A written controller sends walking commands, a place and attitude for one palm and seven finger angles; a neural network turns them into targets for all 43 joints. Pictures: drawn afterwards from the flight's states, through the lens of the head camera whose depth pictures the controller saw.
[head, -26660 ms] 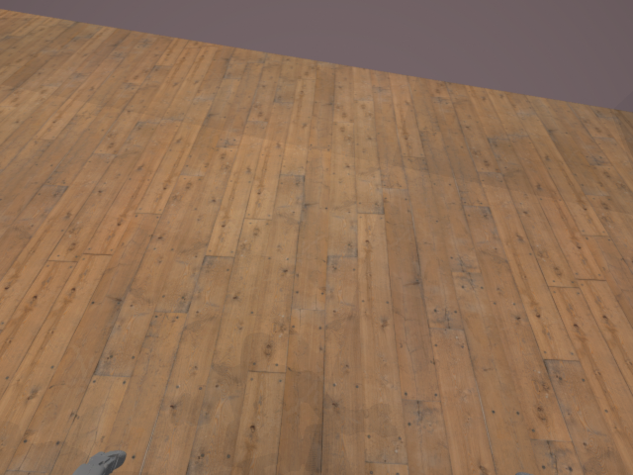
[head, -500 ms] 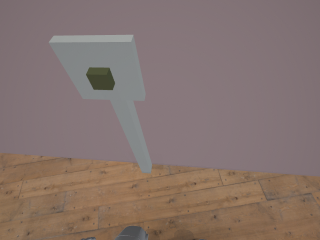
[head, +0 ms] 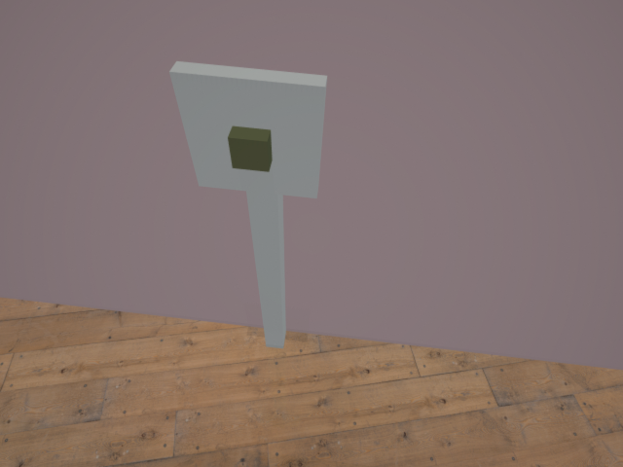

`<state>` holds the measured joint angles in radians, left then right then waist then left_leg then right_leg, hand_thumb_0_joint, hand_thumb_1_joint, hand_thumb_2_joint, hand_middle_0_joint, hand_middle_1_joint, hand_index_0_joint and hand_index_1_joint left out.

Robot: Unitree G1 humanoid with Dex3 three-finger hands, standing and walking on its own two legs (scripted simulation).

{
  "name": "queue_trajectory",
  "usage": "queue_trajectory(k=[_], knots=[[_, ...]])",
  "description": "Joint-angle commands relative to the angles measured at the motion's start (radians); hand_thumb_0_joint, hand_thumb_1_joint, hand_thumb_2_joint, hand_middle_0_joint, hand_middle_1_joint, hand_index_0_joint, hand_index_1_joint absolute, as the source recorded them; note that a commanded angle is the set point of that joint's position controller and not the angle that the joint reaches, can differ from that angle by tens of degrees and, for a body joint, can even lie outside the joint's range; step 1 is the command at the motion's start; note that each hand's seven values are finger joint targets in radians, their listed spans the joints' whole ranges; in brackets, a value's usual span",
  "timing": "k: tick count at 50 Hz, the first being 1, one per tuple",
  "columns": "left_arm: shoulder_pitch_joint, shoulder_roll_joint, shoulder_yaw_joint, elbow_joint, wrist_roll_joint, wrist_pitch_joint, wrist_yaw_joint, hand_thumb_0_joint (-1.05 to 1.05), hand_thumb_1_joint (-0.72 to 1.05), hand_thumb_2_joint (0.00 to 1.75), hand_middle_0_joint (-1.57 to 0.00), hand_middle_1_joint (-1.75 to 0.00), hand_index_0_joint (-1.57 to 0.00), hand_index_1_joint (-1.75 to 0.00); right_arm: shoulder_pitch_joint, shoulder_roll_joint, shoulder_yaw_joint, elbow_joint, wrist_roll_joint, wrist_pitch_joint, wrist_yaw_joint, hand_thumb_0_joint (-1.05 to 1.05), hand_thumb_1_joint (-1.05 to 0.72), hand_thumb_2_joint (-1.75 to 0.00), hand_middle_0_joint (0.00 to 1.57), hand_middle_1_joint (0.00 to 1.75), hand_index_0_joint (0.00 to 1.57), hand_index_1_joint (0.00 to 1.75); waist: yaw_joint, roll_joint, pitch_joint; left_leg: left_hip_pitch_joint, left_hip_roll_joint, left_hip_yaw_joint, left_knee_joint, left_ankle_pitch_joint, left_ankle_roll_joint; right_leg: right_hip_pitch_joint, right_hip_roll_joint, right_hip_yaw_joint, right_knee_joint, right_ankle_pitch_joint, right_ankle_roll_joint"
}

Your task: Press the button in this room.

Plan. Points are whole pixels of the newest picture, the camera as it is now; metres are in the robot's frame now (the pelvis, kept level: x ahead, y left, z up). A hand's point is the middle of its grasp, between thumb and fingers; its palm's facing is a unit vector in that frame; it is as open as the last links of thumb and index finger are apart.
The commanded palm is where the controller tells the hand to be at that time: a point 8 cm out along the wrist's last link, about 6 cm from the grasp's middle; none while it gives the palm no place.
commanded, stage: come to a stop and stand still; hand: left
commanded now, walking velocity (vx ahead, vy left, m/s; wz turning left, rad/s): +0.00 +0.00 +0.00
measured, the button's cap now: (251, 148) +0.53 +0.14 +0.10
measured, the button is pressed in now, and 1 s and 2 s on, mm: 0 0 0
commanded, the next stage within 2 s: look again from close up in 0.16 s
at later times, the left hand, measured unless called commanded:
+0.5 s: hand out of the picture +0.00 +0.17 -0.17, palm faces +0.00 -0.97 -0.23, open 7.3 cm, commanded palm none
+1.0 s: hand out of the picture -0.02 +0.14 -0.18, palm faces +0.01 -0.98 -0.19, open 7.3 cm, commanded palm none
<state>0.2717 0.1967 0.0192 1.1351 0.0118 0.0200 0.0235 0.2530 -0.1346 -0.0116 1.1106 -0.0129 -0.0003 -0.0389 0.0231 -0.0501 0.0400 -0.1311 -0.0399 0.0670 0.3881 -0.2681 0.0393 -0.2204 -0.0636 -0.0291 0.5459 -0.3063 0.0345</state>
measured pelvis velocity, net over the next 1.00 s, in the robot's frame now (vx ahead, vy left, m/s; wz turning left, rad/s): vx -0.02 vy -0.03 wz -0.02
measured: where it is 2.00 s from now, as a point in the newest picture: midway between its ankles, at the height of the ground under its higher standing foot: outside the picture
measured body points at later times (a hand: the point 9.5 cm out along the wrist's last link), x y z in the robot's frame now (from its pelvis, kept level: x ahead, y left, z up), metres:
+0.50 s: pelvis -0.02 -0.01 -0.01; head -0.02 -0.02 +0.44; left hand +0.00 +0.22 -0.16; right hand -0.02 -0.22 -0.17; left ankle -0.04 +0.10 -0.74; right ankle -0.03 -0.13 -0.74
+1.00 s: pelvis -0.02 -0.03 +0.00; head -0.01 -0.04 +0.45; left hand -0.02 +0.19 -0.16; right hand -0.02 -0.25 -0.17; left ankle -0.04 +0.10 -0.74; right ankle -0.03 -0.13 -0.74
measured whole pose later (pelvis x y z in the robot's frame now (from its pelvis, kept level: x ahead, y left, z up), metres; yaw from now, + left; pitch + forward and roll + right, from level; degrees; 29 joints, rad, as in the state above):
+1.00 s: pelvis -0.02 -0.03 +0.00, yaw -1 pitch -1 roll +1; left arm 0.30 0.14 -0.01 1.12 0.01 -0.02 0.02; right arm 0.28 -0.15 0.02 1.12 -0.02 -0.01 -0.02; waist 0.01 0.00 0.03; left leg -0.16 0.02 0.07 0.48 -0.30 -0.01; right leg -0.20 0.00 -0.04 0.52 -0.30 -0.03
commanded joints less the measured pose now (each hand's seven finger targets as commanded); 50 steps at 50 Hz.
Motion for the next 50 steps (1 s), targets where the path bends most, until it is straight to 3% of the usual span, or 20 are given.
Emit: queue_trajectory(k=[1, 2, 3, 4, 8, 12, 13, 14, 15, 17, 18, 21, 22, 26, 44, 46, 50], knots=[[0.062, 0.079, -0.008, -0.004, -0.004, -0.035, 0.018, 0.0, 0.9, 0.9, -0.2, -0.3, -0.2, -0.3, 0.071, -0.119, -0.027, -0.012, 0.019, -0.028, -0.005, 0.0, -0.9, -0.9, 0.2, 0.3, 0.2, 0.3, -0.025, 0.067, -0.071, 0.01, 0.158, -0.111, 0.001, 0.415, -0.014, 0.136, -0.092, 0.066, -0.164, 0.422, -0.044], [0.049, 0.076, -0.006, -0.006, -0.004, -0.034, 0.019, 0.0, 0.9, 0.9, -0.2, -0.3, -0.2, -0.3, 0.072, -0.107, -0.027, -0.013, 0.016, -0.023, -0.002, 0.0, -0.9, -0.9, 0.2, 0.3, 0.2, 0.3, -0.029, 0.05, -0.056, -0.014, 0.143, -0.107, -0.01, 0.389, -0.022, 0.139, -0.096, 0.064, -0.14, 0.457, -0.055], [0.046, 0.074, -0.004, -0.004, -0.005, -0.037, 0.02, 0.0, 0.9, 0.9, -0.2, -0.3, -0.2, -0.3, 0.071, -0.106, -0.024, -0.002, 0.012, -0.019, -0.004, 0.0, -0.9, -0.9, 0.2, 0.3, 0.2, 0.3, -0.028, -0.048, -0.046, -0.004, 0.144, -0.1, -0.016, 0.334, -0.029, 0.116, -0.087, 0.071, -0.135, 0.45, -0.062], [0.041, 0.061, -0.008, -0.005, -0.006, -0.038, 0.02, 0.0, 0.9, 0.9, -0.2, -0.3, -0.2, -0.3, 0.079, -0.114, -0.023, 0.001, 0.01, -0.02, -0.004, 0.0, -0.9, -0.9, 0.2, 0.3, 0.2, 0.3, -0.031, -0.057, -0.047, 0.016, 0.147, -0.097, -0.024, 0.319, -0.027, 0.099, -0.085, 0.069, -0.141, 0.435, -0.062], [0.03, 0.045, -0.011, -0.011, -0.007, -0.032, 0.021, 0.0, 0.9, 0.9, -0.2, -0.3, -0.2, -0.3, 0.084, -0.099, -0.014, 0.027, 0.01, -0.025, -0.002, 0.0, -0.9, -0.9, 0.2, 0.3, 0.2, 0.3, -0.023, 0.011, 0.001, 0.0, 0.149, -0.098, -0.06, 0.245, -0.019, 0.07, -0.064, 0.062, -0.176, 0.267, -0.049], [0.036, 0.042, -0.012, -0.013, -0.007, -0.029, 0.021, 0.0, 0.9, 0.9, -0.2, -0.3, -0.2, -0.3, 0.093, -0.089, -0.01, 0.035, 0.01, -0.024, 0.0, 0.0, -0.9, -0.9, 0.2, 0.3, 0.2, 0.3, -0.019, 0.046, 0.032, -0.021, 0.148, -0.101, -0.074, 0.202, -0.019, 0.066, -0.057, 0.061, -0.198, 0.221, -0.048], [0.092, 0.069, -0.015, -0.002, 0.012, -0.06, 0.058, 0.0, 0.9, 0.9, -0.2, -0.3, -0.2, -0.3, 0.016, -0.133, -0.002, -0.04, 0.013, -0.039, 0.012, 0.0, -0.9, -0.9, 0.2, 0.3, 0.2, 0.3, 0.003, 0.017, 0.024, -0.082, 0.159, -0.068, 0.132, 0.388, -0.037, 0.049, -0.09, 0.095, -0.132, 0.603, -0.048], [0.07, 0.095, -0.004, -0.05, 0.002, -0.07, 0.052, 0.0, 0.9, 0.9, -0.2, -0.3, -0.2, -0.3, 0.084, -0.098, -0.003, -0.062, 0.0, -0.035, 0.015, 0.0, -0.9, -0.9, 0.2, 0.3, 0.2, 0.3, -0.035, 0.081, -0.054, -0.079, 0.122, -0.08, 0.092, 0.16, -0.031, 0.1, -0.111, 0.112, -0.099, 0.517, -0.081], [0.039, 0.083, -0.012, -0.062, -0.002, -0.069, 0.042, 0.0, 0.9, 0.9, -0.2, -0.3, -0.2, -0.3, 0.108, -0.093, 0.001, -0.059, 0.0, -0.037, 0.017, 0.0, -0.9, -0.9, 0.2, 0.3, 0.2, 0.3, -0.041, 0.106, -0.065, -0.09, 0.131, -0.091, 0.057, 0.141, -0.025, 0.077, -0.085, 0.096, -0.08, 0.36, -0.092], [0.036, 0.067, -0.013, -0.08, -0.002, -0.062, 0.03, 0.0, 0.9, 0.9, -0.2, -0.3, -0.2, -0.3, 0.118, -0.099, 0.006, -0.074, -0.006, -0.042, 0.017, 0.0, -0.9, -0.9, 0.2, 0.3, 0.2, 0.3, -0.028, 0.196, -0.068, -0.088, 0.15, -0.114, 0.046, 0.245, -0.004, 0.059, -0.041, 0.06, -0.06, 0.202, -0.091], [0.042, 0.066, -0.015, -0.078, -0.004, -0.06, 0.028, 0.0, 0.9, 0.9, -0.2, -0.3, -0.2, -0.3, 0.104, -0.099, 0.006, -0.08, -0.005, -0.041, 0.014, 0.0, -0.9, -0.9, 0.2, 0.3, 0.2, 0.3, -0.025, 0.184, -0.056, -0.079, 0.15, -0.113, 0.052, 0.276, 0.0, 0.049, -0.034, 0.058, -0.066, 0.201, -0.089], [0.029, 0.054, -0.02, -0.081, -0.003, -0.05, 0.021, 0.0, 0.9, 0.9, -0.2, -0.3, -0.2, -0.3, 0.102, -0.112, 0.006, -0.094, 0.0, -0.031, 0.012, 0.0, -0.9, -0.9, 0.2, 0.3, 0.2, 0.3, -0.031, 0.054, 0.021, -0.107, 0.147, -0.115, 0.014, 0.136, 0.004, 0.008, -0.028, 0.066, -0.098, 0.134, -0.083], [0.023, 0.055, -0.021, -0.083, -0.001, -0.048, 0.018, 0.0, 0.9, 0.9, -0.2, -0.3, -0.2, -0.3, 0.097, -0.113, 0.006, -0.094, -0.001, -0.029, 0.014, 0.0, -0.9, -0.9, 0.2, 0.3, 0.2, 0.3, -0.03, 0.048, 0.055, -0.125, 0.143, -0.117, 0.002, 0.104, 0.005, -0.007, -0.024, 0.07, -0.104, 0.112, -0.082], [0.033, 0.062, -0.021, -0.085, -0.001, -0.045, 0.014, 0.0, 0.9, 0.9, -0.2, -0.3, -0.2, -0.3, 0.084, -0.121, 0.007, -0.089, -0.001, -0.026, 0.017, 0.0, -0.9, -0.9, 0.2, 0.3, 0.2, 0.3, -0.029, 0.033, 0.079, -0.125, 0.132, -0.108, -0.031, 0.013, 0.001, -0.036, -0.027, 0.092, -0.141, 0.028, -0.079], [0.061, 0.066, -0.016, -0.046, -0.003, -0.054, 0.012, 0.0, 0.9, 0.9, -0.2, -0.3, -0.2, -0.3, 0.076, -0.117, 0.013, -0.019, 0.001, -0.033, 0.008, 0.0, -0.9, -0.9, 0.2, 0.3, 0.2, 0.3, -0.024, 0.046, 0.004, -0.042, 0.144, -0.075, -0.016, 0.152, -0.011, 0.023, -0.04, 0.099, -0.142, 0.244, -0.08], [0.077, 0.057, -0.012, -0.038, 0.002, -0.048, 0.01, 0.0, 0.9, 0.9, -0.2, -0.3, -0.2, -0.3, 0.088, -0.112, 0.011, -0.01, -0.003, -0.03, 0.009, 0.0, -0.9, -0.9, 0.2, 0.3, 0.2, 0.3, -0.022, 0.036, 0.0, -0.05, 0.141, -0.069, -0.007, 0.036, -0.006, 0.021, -0.03, 0.097, -0.133, 0.098, -0.087], [0.088, 0.061, 0.0, -0.044, 0.008, -0.04, -0.001, 0.0, 0.9, 0.9, -0.2, -0.3, -0.2, -0.3, 0.089, -0.102, 0.004, -0.02, -0.011, -0.022, 0.016, 0.0, -0.9, -0.9, 0.2, 0.3, 0.2, 0.3, -0.02, 0.029, 0.103, -0.142, 0.126, -0.066, 0.02, -0.162, 0.002, -0.058, -0.024, 0.132, -0.16, -0.18, -0.112]])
